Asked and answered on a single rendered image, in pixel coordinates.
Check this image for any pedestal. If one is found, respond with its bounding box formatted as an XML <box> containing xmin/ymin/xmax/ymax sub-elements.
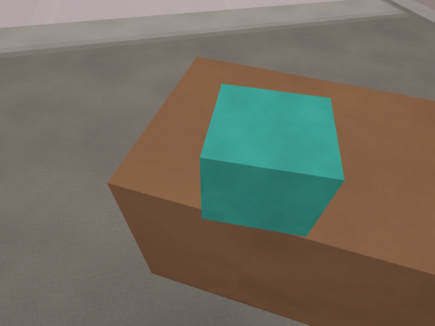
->
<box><xmin>107</xmin><ymin>56</ymin><xmax>435</xmax><ymax>326</ymax></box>

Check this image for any carton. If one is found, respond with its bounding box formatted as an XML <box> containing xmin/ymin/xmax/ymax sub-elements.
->
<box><xmin>200</xmin><ymin>84</ymin><xmax>345</xmax><ymax>237</ymax></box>

